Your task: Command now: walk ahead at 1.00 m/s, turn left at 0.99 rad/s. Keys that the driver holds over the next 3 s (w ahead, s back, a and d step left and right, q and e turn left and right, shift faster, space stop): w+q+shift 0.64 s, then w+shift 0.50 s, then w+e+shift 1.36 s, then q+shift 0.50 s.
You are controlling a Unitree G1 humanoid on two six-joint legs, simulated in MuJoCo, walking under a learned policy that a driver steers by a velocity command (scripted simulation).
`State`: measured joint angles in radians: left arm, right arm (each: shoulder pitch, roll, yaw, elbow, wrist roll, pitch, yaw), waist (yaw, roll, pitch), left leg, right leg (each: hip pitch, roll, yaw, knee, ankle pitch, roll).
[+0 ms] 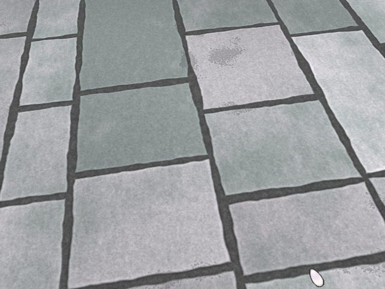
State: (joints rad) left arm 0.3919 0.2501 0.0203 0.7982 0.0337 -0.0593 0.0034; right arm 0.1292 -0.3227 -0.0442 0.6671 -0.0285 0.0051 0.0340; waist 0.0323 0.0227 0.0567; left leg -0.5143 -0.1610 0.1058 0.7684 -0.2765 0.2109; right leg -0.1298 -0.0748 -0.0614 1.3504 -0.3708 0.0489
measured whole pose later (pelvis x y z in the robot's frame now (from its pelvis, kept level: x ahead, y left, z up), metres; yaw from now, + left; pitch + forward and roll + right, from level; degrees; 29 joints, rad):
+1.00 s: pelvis +0.81 +0.24 +0.04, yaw +47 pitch +0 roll +1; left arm 0.18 0.26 0.00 0.69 0.04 -0.04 -0.03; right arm 0.44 -0.29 -0.05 0.86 -0.01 -0.07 0.00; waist -0.02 -0.02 0.03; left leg -0.06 -0.19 0.00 0.34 -0.28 0.16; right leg -0.67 -0.17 0.02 1.09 -0.24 0.01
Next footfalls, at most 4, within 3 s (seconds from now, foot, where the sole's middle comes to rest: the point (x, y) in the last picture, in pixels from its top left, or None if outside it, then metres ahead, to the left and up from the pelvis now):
0.32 right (259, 266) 0.53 -0.15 -0.73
0.78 left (151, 199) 0.78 0.24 -0.73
1.22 right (109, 116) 1.20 0.47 -0.73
1.62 left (28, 95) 1.34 0.89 -0.73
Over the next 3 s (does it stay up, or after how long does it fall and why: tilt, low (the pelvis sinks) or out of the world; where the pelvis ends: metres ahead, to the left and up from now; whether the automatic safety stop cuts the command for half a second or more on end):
stays up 2.28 0.85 0.04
